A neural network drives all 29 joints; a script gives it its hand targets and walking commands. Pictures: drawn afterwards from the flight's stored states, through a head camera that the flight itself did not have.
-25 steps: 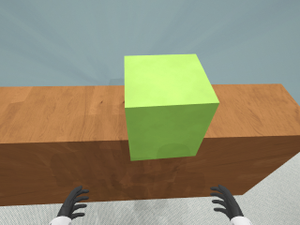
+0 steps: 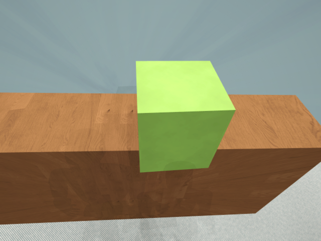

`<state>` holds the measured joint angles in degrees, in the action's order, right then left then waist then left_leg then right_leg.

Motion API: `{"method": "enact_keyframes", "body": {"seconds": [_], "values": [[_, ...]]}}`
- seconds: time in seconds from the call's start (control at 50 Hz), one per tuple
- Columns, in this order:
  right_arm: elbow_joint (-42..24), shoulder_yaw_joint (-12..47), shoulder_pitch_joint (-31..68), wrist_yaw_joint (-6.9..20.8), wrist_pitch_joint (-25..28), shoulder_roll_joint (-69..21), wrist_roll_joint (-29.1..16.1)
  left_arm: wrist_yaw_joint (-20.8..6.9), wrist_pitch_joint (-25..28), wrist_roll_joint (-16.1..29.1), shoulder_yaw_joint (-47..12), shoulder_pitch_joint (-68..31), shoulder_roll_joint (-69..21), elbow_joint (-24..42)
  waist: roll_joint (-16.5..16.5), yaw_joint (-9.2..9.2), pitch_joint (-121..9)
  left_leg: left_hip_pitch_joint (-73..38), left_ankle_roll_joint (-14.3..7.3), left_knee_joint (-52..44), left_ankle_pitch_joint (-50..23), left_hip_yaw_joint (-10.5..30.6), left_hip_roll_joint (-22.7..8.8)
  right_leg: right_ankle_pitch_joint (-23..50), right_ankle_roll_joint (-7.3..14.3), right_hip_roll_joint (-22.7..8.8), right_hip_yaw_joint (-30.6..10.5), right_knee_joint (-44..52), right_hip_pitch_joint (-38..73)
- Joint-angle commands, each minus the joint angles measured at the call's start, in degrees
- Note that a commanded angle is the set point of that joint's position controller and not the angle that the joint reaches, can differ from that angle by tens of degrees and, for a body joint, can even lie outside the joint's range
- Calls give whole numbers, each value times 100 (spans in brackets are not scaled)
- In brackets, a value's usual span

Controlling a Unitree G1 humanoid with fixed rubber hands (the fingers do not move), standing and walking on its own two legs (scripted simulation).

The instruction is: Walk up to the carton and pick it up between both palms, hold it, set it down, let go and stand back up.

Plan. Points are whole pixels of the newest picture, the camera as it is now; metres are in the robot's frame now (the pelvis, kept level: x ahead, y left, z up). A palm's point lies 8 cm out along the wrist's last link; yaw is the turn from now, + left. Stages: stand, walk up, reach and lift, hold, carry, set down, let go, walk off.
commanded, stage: stand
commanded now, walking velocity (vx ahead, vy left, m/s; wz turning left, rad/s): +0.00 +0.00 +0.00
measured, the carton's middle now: (174, 117) +0.42 -0.04 +0.07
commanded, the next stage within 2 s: none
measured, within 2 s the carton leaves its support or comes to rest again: neither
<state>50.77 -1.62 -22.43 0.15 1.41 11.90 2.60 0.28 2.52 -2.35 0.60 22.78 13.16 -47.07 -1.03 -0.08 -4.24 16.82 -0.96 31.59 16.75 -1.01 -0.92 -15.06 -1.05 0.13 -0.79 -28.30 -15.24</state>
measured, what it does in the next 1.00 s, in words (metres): shifts its weight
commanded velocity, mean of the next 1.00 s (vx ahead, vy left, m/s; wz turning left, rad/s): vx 0.00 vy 0.00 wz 0.00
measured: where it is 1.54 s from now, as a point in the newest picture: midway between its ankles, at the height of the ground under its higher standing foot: outside the picture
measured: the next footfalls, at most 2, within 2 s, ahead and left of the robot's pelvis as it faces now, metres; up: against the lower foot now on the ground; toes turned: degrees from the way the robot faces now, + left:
none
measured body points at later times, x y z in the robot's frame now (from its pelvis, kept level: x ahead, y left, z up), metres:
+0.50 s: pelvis -0.03 +0.00 +0.00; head -0.04 +0.00 +0.45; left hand -0.06 +0.22 -0.15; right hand -0.05 -0.23 -0.15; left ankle +0.00 +0.11 -0.74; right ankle +0.00 -0.14 -0.74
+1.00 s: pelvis -0.05 -0.01 +0.00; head -0.07 -0.01 +0.45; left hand -0.08 +0.21 -0.16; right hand -0.10 -0.22 -0.16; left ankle +0.00 +0.11 -0.74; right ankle +0.00 -0.14 -0.74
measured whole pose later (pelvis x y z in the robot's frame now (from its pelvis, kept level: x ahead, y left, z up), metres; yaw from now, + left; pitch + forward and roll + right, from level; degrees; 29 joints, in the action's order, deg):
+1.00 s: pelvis -0.05 -0.01 +0.00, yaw +0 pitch -1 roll +0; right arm 60.1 0.0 -24.9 -1.6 0.0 8.1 1.5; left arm 1.0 0.0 -1.5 -0.3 21.8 7.7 -63.4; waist 0.2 -0.4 -2.1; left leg 17.2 -0.8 28.5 10.8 -1.4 -0.8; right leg -10.0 -0.5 0.1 -1.3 -27.2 -16.8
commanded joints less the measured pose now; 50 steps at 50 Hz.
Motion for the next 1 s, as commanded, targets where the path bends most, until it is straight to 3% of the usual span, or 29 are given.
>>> {"method": "enact_keyframes", "body": {"seconds": [0.0,0.2,0.46,0.7,0.98], "values": [[-168,-155,-315,-71,67,675,-35,54,39,16,142,318,539,25,251,47,497,151,-333,-850,-743,841,-559,416,271,-360,-520,448,-90],[173,-117,-451,-110,43,553,-84,73,-25,32,74,458,295,-615,246,35,786,278,-369,-1247,91,924,-546,244,232,-332,-472,504,-116],[562,-33,-573,-138,-5,311,-126,94,-70,57,-5,530,68,-1255,132,-15,874,204,-340,-1159,176,751,-448,151,257,-353,-544,602,-231],[761,31,-681,-173,-74,161,-124,106,-152,71,-9,422,2,-1515,18,-42,1021,276,-260,-1031,384,621,-357,-386,303,-381,-709,804,-463],[825,74,-726,-195,-101,112,-114,90,-232,85,-12,346,-78,-1587,199,10,1048,521,-253,-1312,985,756,-414,-639,300,-312,-661,778,-448]]}}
